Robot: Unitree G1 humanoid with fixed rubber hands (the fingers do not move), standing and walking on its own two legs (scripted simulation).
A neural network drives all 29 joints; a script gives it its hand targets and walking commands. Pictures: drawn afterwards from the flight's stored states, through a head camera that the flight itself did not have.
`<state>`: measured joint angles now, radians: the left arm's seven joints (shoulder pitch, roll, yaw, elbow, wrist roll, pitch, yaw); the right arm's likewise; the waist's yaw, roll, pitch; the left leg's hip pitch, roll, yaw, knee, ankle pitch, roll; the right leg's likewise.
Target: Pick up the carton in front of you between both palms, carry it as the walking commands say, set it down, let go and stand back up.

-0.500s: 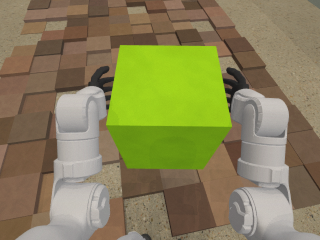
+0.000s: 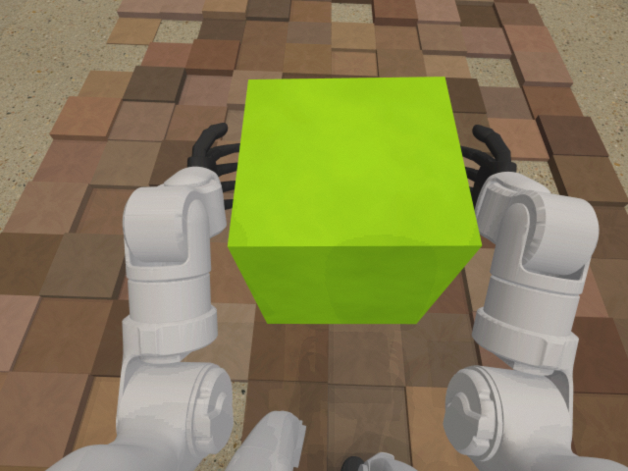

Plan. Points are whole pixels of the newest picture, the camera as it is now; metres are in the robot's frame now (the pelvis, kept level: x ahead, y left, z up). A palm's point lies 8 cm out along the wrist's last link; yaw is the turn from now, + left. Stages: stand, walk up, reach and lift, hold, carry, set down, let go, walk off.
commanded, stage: carry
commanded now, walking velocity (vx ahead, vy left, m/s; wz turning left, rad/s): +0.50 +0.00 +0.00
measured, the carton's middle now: (343, 217) +0.40 +0.05 +0.06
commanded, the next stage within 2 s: none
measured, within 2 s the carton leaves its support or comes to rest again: neither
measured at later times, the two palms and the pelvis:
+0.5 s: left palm out of the picture +0.73 +0.17 +0.17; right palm (505, 6) +0.69 -0.12 +0.17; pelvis +0.32 +0.06 +0.02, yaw +1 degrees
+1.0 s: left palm out of the picture +0.91 +0.29 +0.10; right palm out of the picture +1.02 +0.01 +0.10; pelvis +0.64 +0.03 +0.01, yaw +16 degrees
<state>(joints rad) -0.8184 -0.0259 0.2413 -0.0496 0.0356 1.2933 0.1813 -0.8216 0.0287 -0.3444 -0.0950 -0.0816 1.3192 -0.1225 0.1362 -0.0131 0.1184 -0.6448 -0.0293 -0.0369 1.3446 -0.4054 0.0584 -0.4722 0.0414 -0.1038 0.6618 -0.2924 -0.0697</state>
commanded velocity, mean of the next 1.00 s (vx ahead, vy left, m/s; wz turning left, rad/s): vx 0.50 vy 0.00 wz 0.24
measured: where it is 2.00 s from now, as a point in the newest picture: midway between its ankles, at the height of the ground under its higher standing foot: (342, 156)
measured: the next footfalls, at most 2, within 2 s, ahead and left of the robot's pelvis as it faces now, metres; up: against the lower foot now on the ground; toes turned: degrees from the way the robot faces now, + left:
left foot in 0.20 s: +0.32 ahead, +0.13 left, +0.00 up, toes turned +1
right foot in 0.66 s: +0.58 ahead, -0.05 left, -0.02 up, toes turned +4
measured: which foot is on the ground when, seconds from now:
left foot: up 0.00-0.18, down 0.20-0.66, up 0.68-1.00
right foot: down 0.00-0.18, up 0.20-0.64, down 0.66-1.00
